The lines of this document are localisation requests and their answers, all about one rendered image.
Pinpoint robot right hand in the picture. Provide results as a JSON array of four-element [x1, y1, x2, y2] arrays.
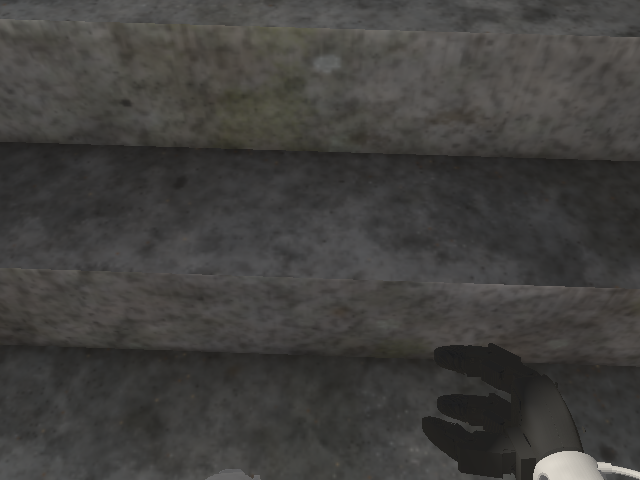
[[422, 343, 586, 480]]

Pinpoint right robot forearm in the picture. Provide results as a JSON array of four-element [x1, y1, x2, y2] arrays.
[[533, 451, 607, 480]]

